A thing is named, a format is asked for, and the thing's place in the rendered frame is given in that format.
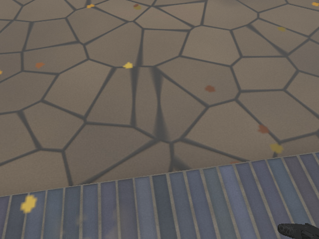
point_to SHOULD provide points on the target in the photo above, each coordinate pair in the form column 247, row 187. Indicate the robot right hand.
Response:
column 298, row 231

